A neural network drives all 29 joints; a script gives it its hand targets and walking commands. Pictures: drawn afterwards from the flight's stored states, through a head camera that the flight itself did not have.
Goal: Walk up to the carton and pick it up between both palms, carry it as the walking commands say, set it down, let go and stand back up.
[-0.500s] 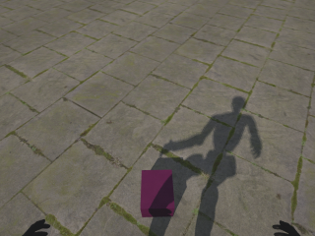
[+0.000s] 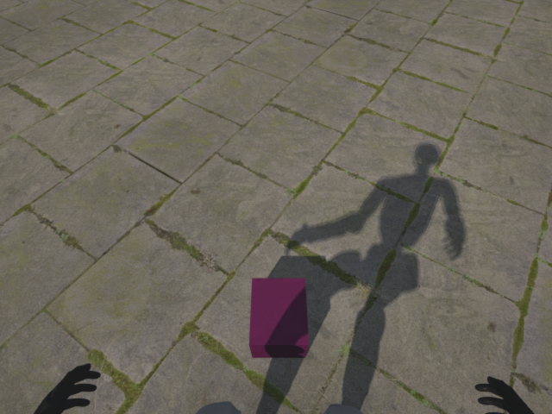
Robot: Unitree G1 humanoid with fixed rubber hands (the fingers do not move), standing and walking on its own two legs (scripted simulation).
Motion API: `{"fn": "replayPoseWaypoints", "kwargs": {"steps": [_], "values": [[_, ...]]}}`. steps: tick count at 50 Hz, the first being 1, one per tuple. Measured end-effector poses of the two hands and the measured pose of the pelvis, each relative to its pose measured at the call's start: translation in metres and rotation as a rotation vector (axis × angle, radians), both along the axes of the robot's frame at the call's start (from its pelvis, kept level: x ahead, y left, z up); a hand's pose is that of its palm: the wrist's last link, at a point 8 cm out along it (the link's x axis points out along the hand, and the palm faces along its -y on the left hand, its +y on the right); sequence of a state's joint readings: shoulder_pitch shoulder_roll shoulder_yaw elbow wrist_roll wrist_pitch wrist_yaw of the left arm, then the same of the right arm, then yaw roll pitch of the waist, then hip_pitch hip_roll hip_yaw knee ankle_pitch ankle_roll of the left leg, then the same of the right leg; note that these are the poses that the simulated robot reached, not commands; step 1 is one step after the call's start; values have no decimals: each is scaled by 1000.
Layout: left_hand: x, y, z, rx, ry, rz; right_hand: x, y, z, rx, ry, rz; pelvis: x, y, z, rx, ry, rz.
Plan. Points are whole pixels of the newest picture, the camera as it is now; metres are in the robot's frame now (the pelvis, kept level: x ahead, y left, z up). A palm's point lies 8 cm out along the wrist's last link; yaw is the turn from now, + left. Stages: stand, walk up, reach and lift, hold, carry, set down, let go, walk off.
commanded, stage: reach and lift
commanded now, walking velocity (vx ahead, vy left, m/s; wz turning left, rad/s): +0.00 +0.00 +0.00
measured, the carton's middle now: (278, 318) +0.46 +0.02 -0.67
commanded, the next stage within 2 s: none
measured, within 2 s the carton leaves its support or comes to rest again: neither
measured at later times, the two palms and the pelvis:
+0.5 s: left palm (95, 352) +0.21 +0.31 -0.10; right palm (456, 337) +0.26 -0.28 -0.10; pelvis +0.00 -0.01 -0.01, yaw +4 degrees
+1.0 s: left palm (156, 291) +0.34 +0.26 -0.15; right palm (402, 289) +0.36 -0.23 -0.15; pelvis -0.05 +0.00 -0.05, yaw +3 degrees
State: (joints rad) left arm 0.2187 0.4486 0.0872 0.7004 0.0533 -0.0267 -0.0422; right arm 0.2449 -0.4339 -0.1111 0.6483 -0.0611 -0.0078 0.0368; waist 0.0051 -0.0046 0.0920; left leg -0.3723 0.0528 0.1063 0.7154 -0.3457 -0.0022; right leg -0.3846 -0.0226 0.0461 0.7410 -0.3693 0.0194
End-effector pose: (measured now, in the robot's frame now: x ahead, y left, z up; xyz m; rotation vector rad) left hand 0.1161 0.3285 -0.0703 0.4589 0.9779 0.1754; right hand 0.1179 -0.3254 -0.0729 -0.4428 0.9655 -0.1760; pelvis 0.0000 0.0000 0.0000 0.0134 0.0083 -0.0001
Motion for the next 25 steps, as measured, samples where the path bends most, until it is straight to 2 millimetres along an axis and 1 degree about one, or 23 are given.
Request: {"fn": "replayPoseWaypoints", "kwargs": {"steps": [4,6,8,10,13,16,20,25], "values": [[-4,-6,-10,-25,56,19,9,1,-2,-1,15,24,-4,-1,0,2,-6,14],[0,-7,-11,-27,60,23,18,1,-3,1,12,31,-3,-3,0,2,-5,19],[10,-9,-11,-30,47,24,30,3,-3,8,-3,38,-2,-5,0,1,-2,23],[25,-11,-10,-35,19,23,44,7,-4,20,-24,42,1,-6,0,0,2,30],[48,-14,-7,-40,-26,25,67,16,-5,47,-50,46,4,-9,0,-3,13,41],[64,-15,-8,-47,-49,34,87,26,-7,66,-68,52,7,-10,-1,-7,47,52],[79,-15,-16,-59,-63,53,114,37,-13,80,-96,58,7,-9,-5,-14,115,59],[97,-16,-33,-97,-92,81,138,47,-28,102,-109,44,2,-7,-14,-26,219,66]]}}
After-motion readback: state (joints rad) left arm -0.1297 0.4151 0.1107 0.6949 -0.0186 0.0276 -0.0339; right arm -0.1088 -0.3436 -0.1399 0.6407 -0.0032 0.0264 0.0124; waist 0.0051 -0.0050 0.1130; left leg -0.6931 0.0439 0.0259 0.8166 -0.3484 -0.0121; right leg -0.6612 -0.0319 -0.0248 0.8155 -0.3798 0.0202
